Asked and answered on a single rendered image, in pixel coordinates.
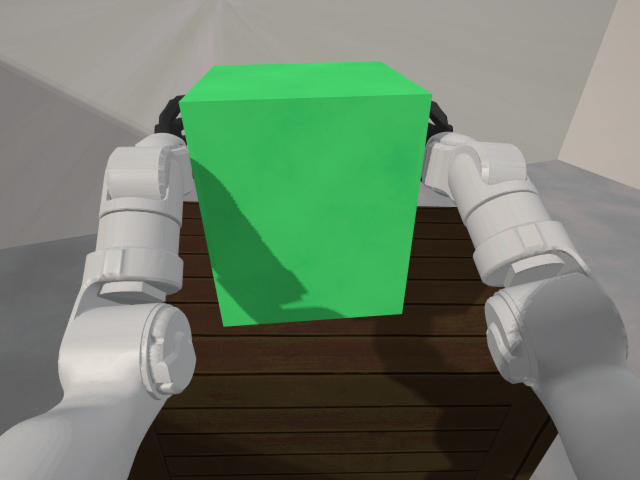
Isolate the left robot forearm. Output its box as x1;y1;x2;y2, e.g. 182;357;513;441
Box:
58;133;194;388

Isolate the robot right hand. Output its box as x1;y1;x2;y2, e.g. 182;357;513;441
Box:
420;100;453;182

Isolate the right robot forearm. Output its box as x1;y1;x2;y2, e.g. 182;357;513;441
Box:
421;132;628;360

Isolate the robot left hand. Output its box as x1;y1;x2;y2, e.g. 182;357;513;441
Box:
154;95;194;179

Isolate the pedestal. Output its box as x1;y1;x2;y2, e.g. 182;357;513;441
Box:
127;201;558;480

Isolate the carton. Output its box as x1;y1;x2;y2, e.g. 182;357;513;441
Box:
179;61;432;327

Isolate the right robot upper arm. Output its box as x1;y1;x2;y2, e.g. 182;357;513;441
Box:
485;272;640;480

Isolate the left robot upper arm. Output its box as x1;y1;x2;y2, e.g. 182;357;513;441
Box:
0;303;196;480

